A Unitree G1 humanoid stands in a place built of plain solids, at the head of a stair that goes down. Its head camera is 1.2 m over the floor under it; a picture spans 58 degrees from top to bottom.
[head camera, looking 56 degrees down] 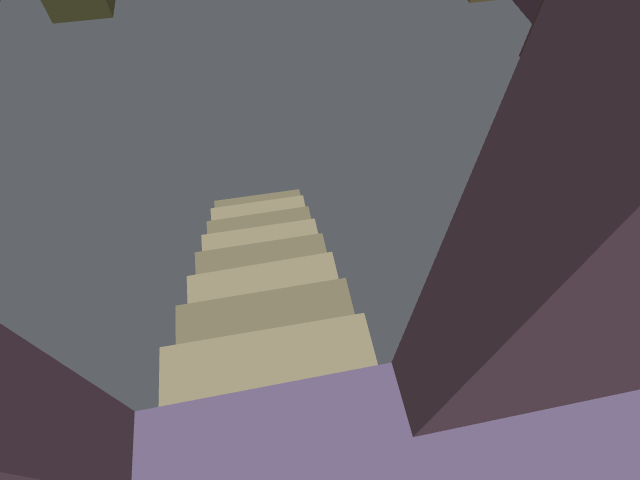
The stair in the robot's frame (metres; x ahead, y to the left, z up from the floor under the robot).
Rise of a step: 0.19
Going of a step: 0.25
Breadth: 0.70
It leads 11 degrees to the left of straight ahead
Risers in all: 9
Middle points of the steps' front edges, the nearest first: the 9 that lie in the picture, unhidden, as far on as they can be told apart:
0.33 0.14 0.00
0.57 0.19 -0.20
0.82 0.24 -0.39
1.07 0.28 -0.58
1.31 0.33 -0.77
1.56 0.38 -0.96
1.81 0.42 -1.16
2.07 0.47 -1.35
2.30 0.52 -1.54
